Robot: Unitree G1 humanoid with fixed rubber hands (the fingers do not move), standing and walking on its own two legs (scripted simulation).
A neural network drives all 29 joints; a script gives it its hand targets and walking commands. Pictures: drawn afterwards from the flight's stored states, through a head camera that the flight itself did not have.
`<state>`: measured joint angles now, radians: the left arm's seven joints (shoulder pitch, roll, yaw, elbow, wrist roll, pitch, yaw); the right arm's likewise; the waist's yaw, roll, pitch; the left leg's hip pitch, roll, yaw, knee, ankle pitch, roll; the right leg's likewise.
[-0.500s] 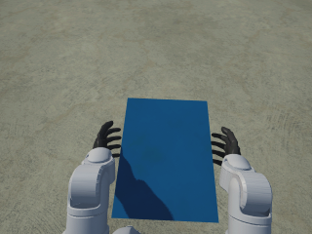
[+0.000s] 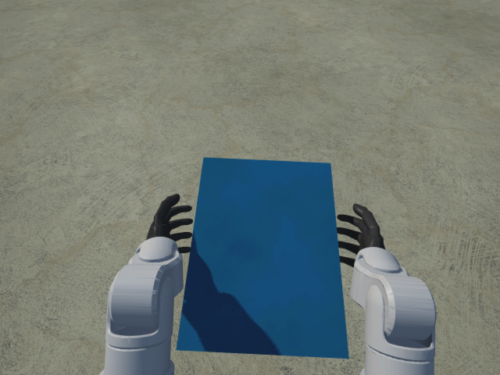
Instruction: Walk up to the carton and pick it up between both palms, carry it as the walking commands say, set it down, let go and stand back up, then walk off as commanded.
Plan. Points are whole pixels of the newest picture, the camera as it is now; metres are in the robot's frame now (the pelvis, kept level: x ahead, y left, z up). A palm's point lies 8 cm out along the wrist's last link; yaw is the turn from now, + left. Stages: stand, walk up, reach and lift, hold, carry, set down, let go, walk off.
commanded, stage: carry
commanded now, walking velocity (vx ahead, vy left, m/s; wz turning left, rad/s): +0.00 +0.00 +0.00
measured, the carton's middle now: (262, 259) +0.31 +0.00 +0.01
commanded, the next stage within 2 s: none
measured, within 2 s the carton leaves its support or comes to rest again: neither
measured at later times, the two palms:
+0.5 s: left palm (178, 189) +0.40 +0.15 +0.09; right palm (346, 199) +0.38 -0.14 +0.09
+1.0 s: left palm (203, 188) +0.40 +0.10 +0.09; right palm (375, 215) +0.35 -0.18 +0.09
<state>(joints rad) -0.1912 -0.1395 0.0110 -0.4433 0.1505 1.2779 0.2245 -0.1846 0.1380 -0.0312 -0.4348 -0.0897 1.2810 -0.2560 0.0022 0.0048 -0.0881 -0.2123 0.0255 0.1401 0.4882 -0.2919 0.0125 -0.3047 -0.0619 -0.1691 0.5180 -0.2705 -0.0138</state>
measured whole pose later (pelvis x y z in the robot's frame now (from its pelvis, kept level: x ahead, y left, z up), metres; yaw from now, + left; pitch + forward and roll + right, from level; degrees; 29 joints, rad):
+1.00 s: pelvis +0.12 +0.00 -0.02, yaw -9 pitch +0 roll +0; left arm -0.19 -0.14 0.00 -0.43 0.15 1.29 0.23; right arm -0.17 0.14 -0.05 -0.43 -0.09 1.28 -0.23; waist 0.01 -0.01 -0.03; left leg -0.43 0.07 0.21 0.65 -0.22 0.08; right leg -0.41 -0.07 -0.11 0.92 -0.47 -0.02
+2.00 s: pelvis +0.03 -0.01 -0.01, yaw -11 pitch +0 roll +1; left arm -0.17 -0.14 0.05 -0.29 0.15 1.23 0.20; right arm -0.18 0.14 -0.04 -0.25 -0.09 1.22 -0.24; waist 0.00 -0.02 -0.10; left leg -0.28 0.04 0.22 0.59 -0.30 0.04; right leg -0.40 -0.02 -0.12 0.54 -0.14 -0.06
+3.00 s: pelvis +0.05 +0.00 -0.01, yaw -11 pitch +1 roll +0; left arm -0.17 -0.14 0.05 -0.18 0.15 1.06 0.17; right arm -0.18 0.14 -0.09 -0.18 -0.10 1.07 -0.21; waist 0.01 -0.02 -0.09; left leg -0.28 0.04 0.22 0.59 -0.33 0.05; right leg -0.40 -0.02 -0.12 0.54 -0.17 -0.05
